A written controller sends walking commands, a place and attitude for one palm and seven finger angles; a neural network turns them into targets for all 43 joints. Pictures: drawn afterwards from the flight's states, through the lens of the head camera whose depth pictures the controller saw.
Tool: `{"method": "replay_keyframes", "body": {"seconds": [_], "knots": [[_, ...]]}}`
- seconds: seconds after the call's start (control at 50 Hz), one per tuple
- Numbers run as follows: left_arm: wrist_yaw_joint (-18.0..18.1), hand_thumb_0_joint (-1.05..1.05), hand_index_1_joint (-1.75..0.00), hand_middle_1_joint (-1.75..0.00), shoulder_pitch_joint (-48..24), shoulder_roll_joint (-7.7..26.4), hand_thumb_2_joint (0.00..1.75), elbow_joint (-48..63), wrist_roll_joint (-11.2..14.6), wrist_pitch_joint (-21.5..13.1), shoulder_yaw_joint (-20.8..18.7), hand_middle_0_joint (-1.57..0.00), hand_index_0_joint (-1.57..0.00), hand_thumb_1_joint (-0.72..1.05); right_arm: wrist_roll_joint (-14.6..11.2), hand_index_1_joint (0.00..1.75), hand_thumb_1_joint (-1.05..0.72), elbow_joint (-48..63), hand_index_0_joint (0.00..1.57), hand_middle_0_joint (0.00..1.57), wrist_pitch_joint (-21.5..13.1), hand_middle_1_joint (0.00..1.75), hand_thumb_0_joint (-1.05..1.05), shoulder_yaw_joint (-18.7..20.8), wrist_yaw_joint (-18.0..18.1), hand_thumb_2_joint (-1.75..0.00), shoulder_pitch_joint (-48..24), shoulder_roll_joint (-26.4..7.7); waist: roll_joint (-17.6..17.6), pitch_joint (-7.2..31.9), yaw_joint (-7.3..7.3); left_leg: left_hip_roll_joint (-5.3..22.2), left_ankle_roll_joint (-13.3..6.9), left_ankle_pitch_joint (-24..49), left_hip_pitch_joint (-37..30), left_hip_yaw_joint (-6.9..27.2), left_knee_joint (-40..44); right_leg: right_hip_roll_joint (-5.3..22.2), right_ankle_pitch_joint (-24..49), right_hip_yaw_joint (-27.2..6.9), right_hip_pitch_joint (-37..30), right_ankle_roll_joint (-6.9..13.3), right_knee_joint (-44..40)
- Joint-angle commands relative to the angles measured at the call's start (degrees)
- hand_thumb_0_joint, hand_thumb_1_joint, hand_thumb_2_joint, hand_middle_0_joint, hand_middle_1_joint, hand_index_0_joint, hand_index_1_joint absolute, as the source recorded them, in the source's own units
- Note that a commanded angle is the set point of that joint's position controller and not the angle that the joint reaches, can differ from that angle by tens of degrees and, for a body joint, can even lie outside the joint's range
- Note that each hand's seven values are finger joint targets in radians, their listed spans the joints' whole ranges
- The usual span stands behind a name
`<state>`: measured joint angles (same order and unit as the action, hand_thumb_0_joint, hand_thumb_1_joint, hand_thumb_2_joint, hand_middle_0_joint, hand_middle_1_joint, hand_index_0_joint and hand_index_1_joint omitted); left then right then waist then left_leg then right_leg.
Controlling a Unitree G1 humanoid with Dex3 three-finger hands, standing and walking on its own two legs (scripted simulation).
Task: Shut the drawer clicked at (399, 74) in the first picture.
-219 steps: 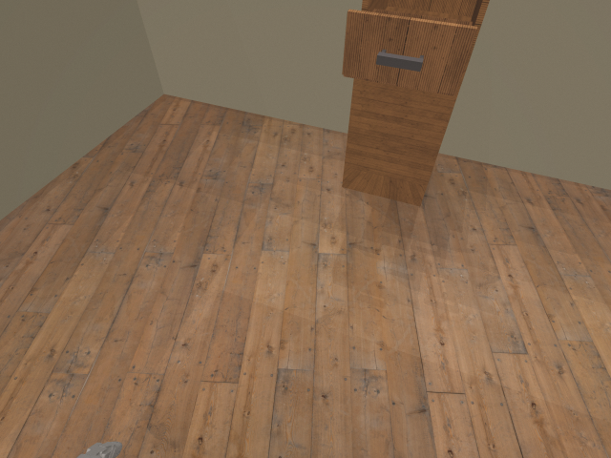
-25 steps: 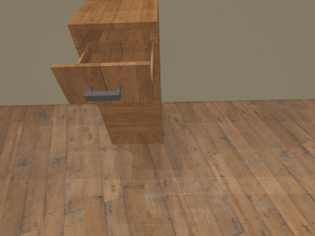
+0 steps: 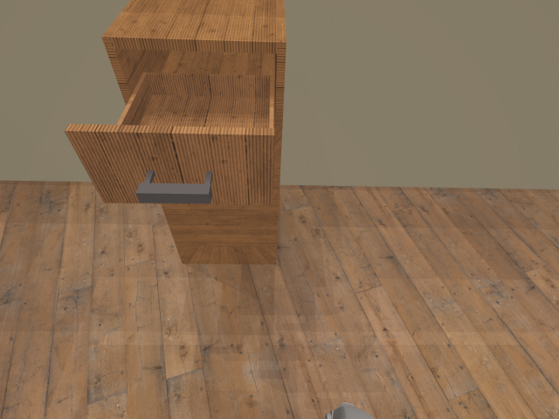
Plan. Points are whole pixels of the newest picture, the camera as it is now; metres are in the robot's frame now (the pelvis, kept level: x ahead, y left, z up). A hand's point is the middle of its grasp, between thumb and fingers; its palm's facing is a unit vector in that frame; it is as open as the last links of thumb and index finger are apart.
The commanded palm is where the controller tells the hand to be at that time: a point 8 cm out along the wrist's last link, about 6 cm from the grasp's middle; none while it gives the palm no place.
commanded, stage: take the last steps up to it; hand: left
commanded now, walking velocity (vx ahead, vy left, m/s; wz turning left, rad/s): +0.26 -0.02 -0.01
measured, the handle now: (177, 184) +0.48 +0.22 +0.03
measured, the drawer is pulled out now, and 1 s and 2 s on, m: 0.29 0.29 0.29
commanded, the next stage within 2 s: come to a stop and stand still in 0.34 s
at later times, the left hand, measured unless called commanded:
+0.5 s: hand out of the picture +0.14 +0.16 -0.19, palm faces +0.10 -0.99 -0.14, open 7.3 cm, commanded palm none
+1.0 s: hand (203, 404) +0.18 +0.14 -0.17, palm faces +0.02 -0.96 -0.28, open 7.4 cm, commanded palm none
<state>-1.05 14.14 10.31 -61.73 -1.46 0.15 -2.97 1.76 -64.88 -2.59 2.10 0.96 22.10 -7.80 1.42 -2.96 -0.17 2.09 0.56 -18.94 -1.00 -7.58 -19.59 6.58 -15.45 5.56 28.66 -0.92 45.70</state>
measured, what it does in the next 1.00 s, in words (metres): walks ahead: right foot, then left foot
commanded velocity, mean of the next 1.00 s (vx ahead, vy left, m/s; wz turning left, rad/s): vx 0.00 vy -0.03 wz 0.01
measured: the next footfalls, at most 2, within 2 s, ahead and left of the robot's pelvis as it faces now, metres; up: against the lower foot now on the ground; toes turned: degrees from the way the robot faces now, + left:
right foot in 0.10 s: +0.18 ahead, -0.14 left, +0.00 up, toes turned -9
left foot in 0.48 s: +0.24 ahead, +0.09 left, +0.00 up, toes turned +10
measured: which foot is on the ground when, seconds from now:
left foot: down 0.00-0.10, up 0.12-0.46, down 0.48-0.98, up 1.00-1.00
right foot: up 0.00-0.08, down 0.10-0.50, up 0.52-0.94, down 0.96-1.00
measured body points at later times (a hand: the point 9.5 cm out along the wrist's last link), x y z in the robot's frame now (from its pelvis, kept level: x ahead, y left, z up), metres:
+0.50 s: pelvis +0.15 -0.01 -0.01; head +0.14 +0.02 +0.44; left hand +0.14 +0.22 -0.18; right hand +0.20 -0.25 -0.15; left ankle +0.20 +0.09 -0.74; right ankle +0.14 -0.13 -0.74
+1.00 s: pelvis +0.12 -0.06 -0.01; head +0.13 -0.08 +0.44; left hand +0.17 +0.19 -0.15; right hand +0.16 -0.29 -0.18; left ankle +0.19 +0.08 -0.73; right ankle +0.14 -0.17 -0.74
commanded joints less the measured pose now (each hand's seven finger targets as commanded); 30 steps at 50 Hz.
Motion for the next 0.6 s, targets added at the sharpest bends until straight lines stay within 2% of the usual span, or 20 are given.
{"method": "replay_keyframes", "body": {"seconds": [0.0,0.02,0.04,0.06,0.08,0.1,0.14,0.16,0.22,0.24,0.32,0.36,0.4,0.42,0.44,0.46,0.48,0.52,0.56,0.58], "knots": [[-0.3,0.00,-0.30,-0.30,-3.0,1.9,0.90,4.6,0.2,-1.7,-0.8,-0.20,-0.20,0.90,0.0,0.30,-0.90,1.3,0.20,0.20,-0.7,0.30,0.00,2.0,0.6,-0.90,1.7,-9.5,-8.8,-5.0,0.56,13.9,-8.3,19.2,7.4,6.6,3.6,-2.7,1.8,2.6,-5.9,1.2,-8.8],[-0.2,0.00,-0.30,-0.30,0.2,2.5,0.90,3.5,0.1,-1.9,-1.2,-0.20,-0.20,0.90,-0.1,0.30,-0.90,1.3,0.20,0.20,-0.6,0.30,0.00,2.0,0.7,-0.90,0.9,-9.6,-7.9,-4.1,-1.42,13.3,-7.4,21.0,9.7,5.5,-0.6,-3.7,3.3,3.4,-12.0,1.7,-11.3],[-0.1,0.00,-0.30,-0.30,7.0,4.4,0.90,1.4,-0.1,-2.4,-1.7,-0.20,-0.20,0.90,-0.4,0.30,-0.90,1.2,0.20,0.20,-0.6,0.30,0.00,1.8,0.5,-0.90,0.5,-9.2,-4.9,-1.1,-4.71,10.4,-5.6,22.5,12.2,2.8,-9.7,-4.5,4.9,3.2,-21.2,2.3,-14.9],[0.4,0.00,-0.30,-0.30,14.4,8.5,0.90,-0.8,-0.4,-3.2,-2.7,-0.20,-0.20,0.90,-1.0,0.30,-0.90,1.6,0.20,0.20,-0.8,0.30,0.00,1.6,0.0,-0.90,1.5,-7.1,3.6,4.4,-7.59,6.2,-3.4,15.4,20.3,-0.5,-24.7,3.0,2.3,-6.4,-33.0,5.0,-18.5],[1.1,0.00,-0.30,-0.30,19.7,14.7,0.90,-1.8,-0.1,-3.6,-3.9,-0.20,-0.20,0.90,-1.5,0.30,-0.90,3.6,0.20,0.20,-1.0,0.30,0.00,0.9,-0.3,-0.90,3.4,-3.6,18.7,10.2,-7.65,-0.8,-1.6,-12.6,31.4,-1.1,-42.9,18.2,6.2,-28.8,-40.6,10.7,-27.5],[1.6,0.00,-0.30,-0.30,17.6,14.3,0.90,-1.0,0.9,-3.1,-3.3,-0.20,-0.20,0.90,-1.6,0.30,-0.90,4.6,0.20,0.20,-0.2,0.30,0.00,1.2,0.1,-0.90,1.2,-5.7,11.5,9.3,-6.91,1.0,-2.4,-14.6,32.1,5.0,-51.2,20.4,2.8,-31.4,-35.6,13.4,-31.5],[2.0,0.00,-0.30,-0.30,7.0,10.5,0.90,1.8,0.7,-3.0,-2.4,-0.20,-0.20,0.90,-0.9,0.30,-0.90,4.7,0.20,0.20,0.2,0.30,0.00,1.5,-0.3,-0.90,-2.8,-5.2,7.6,1.6,-4.04,5.3,-2.3,-6.5,34.2,7.9,-55.1,17.8,-8.0,-25.4,-22.1,12.1,-33.9],[2.3,0.00,-0.30,-0.30,3.7,7.7,0.90,2.8,0.5,-3.1,-1.5,-0.20,-0.20,0.90,-0.5,0.30,-0.90,4.2,0.20,0.20,0.6,0.30,0.00,1.4,-0.5,-0.90,-3.1,-4.6,3.2,0.0,-2.31,6.2,-1.8,-2.8,31.9,7.8,-52.7,15.0,-5.8,-19.6,-16.8,10.8,-34.3],[2.6,0.00,-0.30,-0.30,0.4,5.3,0.90,3.4,0.1,-3.5,-0.6,-0.20,-0.20,0.90,-0.2,0.30,-0.90,2.7,0.20,0.20,2.0,0.30,0.00,0.9,-0.8,-0.90,1.9,-2.1,4.7,0.2,1.81,6.3,0.0,-0.8,25.8,5.1,-42.4,11.2,2.8,-8.2,-10.4,9.0,-35.0],[2.5,0.00,-0.30,-0.30,0.1,5.3,0.90,3.4,0.0,-3.5,-0.5,-0.20,-0.20,0.90,-0.3,0.30,-0.90,2.8,0.20,0.20,2.3,0.30,0.00,0.8,-0.8,-0.90,2.0,-1.7,5.9,-0.2,2.00,6.1,0.4,-0.4,24.3,4.1,-39.0,10.5,2.7,-6.7,-8.9,9.1,-35.5],[2.3,0.00,-0.30,-0.30,2.2,6.7,0.90,2.5,0.0,-3.3,-0.9,-0.20,-0.20,0.90,-0.5,0.30,-0.90,4.9,0.20,0.20,1.8,0.30,0.00,0.6,-1.4,-0.90,-2.5,-1.2,3.8,-0.5,0.27,4.5,0.9,1.1,22.8,1.6,-25.5,9.9,1.1,-6.5,-12.0,9.9,-35.2],[2.1,0.00,-0.30,-0.30,3.1,6.9,0.90,1.9,0.1,-3.0,-0.9,-0.20,-0.20,0.90,-0.5,0.30,-0.90,5.3,0.20,0.20,1.3,0.30,0.00,0.6,-1.4,-0.90,-4.1,-1.9,5.1,-0.7,-0.39,3.8,0.8,1.7,20.1,1.0,-20.8,9.7,-1.8,-6.9,-12.2,9.5,-34.4],[2.1,0.00,-0.30,-0.30,2.8,6.8,0.90,1.6,0.3,-2.7,-1.0,-0.20,-0.20,0.90,-0.5,0.30,-0.90,4.8,0.20,0.20,0.8,0.30,0.00,0.6,-1.3,-0.90,-2.3,-2.3,4.3,-0.5,1.03,2.9,1.0,5.2,13.9,-0.3,-12.8,8.0,-3.9,-5.6,-11.3,8.0,-31.2],[2.1,0.00,-0.30,-0.30,2.3,6.0,0.90,1.5,0.5,-2.3,-0.8,-0.20,-0.20,0.90,-0.6,0.30,-0.90,3.8,0.20,0.20,0.3,0.30,0.00,0.4,-1.1,-0.90,-0.5,-3.2,1.6,-0.1,1.91,2.6,1.2,7.4,8.6,-0.3,-8.1,6.1,-4.4,-3.9,-9.0,6.4,-27.5],[2.0,0.00,-0.30,-0.30,3.3,3.5,0.90,1.5,0.7,-1.9,-0.1,-0.20,-0.20,0.90,-0.5,0.30,-0.90,3.0,0.20,0.20,-0.2,0.30,0.00,0.6,-0.7,-0.90,1.6,-5.7,-7.0,0.9,2.14,7.1,0.1,11.9,4.4,6.3,-3.3,1.9,-4.1,-1.5,-6.3,3.8,-20.2],[2.0,0.00,-0.30,-0.30,4.4,0.9,0.90,2.0,1.1,-1.4,0.6,-0.20,-0.20,0.90,-0.2,0.30,-0.90,3.3,0.20,0.20,-0.2,0.30,0.00,0.8,-0.1,-0.90,2.5,-9.3,-15.2,0.6,1.88,16.2,-4.1,17.1,6.0,16.1,2.1,-2.3,-7.5,2.2,-5.7,0.6,-13.8],[2.4,0.00,-0.30,-0.30,4.2,0.8,0.90,1.3,0.9,-0.9,1.0,-0.20,-0.20,0.90,-0.2,0.30,-0.90,3.3,0.20,0.20,0.3,0.30,0.00,0.6,0.6,-0.90,-0.1,-9.8,-17.5,0.3,1.49,19.7,-7.2,18.6,10.1,20.8,6.6,-3.3,-14.0,1.2,-8.2,-0.4,-8.1],[2.7,0.00,-0.30,-0.30,5.2,1.2,0.90,-0.4,0.6,-0.2,1.4,-0.20,-0.20,0.90,-0.3,0.30,-0.90,3.7,0.20,0.20,0.3,0.30,0.00,-0.3,1.8,-0.90,-4.4,-8.4,-12.3,-1.4,-0.04,18.9,-8.8,35.0,11.0,17.5,5.0,-1.4,-14.3,-3.2,-8.6,-0.5,-2.2],[2.9,0.00,-0.30,-0.30,6.9,1.4,0.90,-1.9,0.8,0.2,1.3,-0.20,-0.20,0.90,-0.8,0.30,-0.90,3.5,0.20,0.20,0.3,0.30,0.00,-0.1,2.4,-0.90,-6.2,-8.3,-9.1,3.1,-0.47,17.6,-9.0,51.0,4.5,12.5,1.1,-1.0,-11.5,-4.2,-8.6,-1.1,-1.2],[3.0,0.00,-0.30,-0.30,6.6,2.2,0.90,-1.7,0.8,0.6,1.1,-0.20,-0.20,0.90,-1.1,0.30,-0.90,3.5,0.20,0.20,0.7,0.30,0.00,0.5,2.5,-0.90,-6.0,-9.2,-8.6,4.3,0.00,17.8,-9.3,54.0,3.1,11.2,0.2,-1.2,-11.0,-4.1,-8.4,-1.4,0.3]]}}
